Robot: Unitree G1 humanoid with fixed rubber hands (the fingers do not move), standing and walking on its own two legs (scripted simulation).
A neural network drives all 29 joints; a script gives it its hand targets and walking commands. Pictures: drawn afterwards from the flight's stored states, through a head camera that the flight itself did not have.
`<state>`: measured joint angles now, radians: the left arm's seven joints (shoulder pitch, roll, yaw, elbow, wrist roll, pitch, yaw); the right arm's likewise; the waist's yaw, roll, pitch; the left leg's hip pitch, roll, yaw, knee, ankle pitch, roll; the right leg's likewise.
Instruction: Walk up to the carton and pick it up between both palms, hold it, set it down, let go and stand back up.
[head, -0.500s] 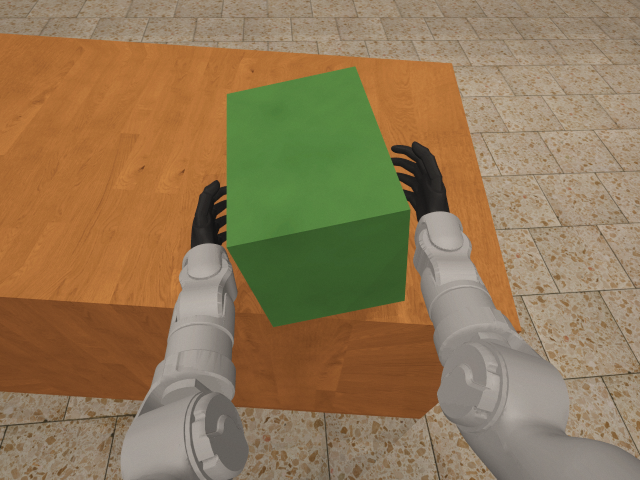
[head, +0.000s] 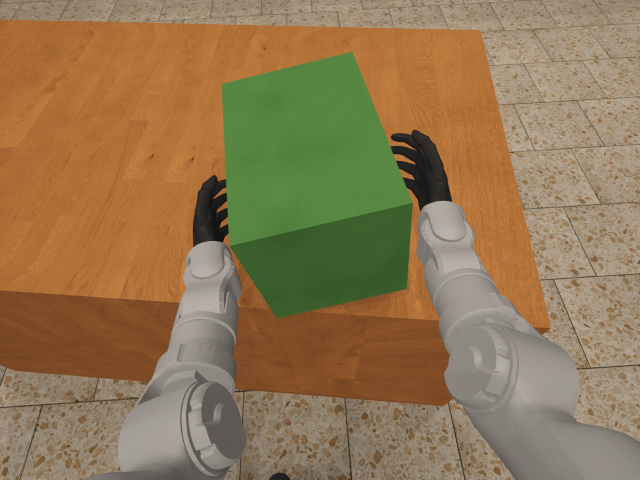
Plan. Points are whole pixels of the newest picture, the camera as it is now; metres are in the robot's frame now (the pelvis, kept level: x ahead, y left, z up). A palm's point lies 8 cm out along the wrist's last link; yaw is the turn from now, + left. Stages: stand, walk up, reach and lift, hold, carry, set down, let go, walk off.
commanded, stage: set down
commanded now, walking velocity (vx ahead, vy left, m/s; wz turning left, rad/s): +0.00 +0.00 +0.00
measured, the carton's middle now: (314, 186) +0.51 +0.10 +0.01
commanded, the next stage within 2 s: none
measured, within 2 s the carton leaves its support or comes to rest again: neither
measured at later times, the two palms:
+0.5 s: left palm (212, 236) +0.40 +0.22 +0.02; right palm (427, 203) +0.48 -0.06 +0.04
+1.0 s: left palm (211, 234) +0.40 +0.22 +0.02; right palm (429, 199) +0.48 -0.06 +0.04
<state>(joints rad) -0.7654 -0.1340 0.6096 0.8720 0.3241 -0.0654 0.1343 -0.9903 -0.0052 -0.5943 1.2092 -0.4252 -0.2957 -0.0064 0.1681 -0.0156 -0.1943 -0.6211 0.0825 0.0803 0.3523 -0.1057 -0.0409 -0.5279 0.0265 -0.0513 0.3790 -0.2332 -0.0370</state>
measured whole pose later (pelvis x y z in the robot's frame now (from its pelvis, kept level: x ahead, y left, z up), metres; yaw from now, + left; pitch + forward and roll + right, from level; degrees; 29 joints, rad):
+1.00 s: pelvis -0.03 +0.02 -0.01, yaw -2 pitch +31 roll -1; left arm -0.93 -0.10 0.56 1.01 0.19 -0.12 0.21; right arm -1.15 -0.18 -0.48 1.37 -0.33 -0.26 0.08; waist 0.23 0.01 -0.28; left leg -0.88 0.10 0.13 0.41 -0.08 0.00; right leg -0.79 0.03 -0.04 0.42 -0.18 -0.02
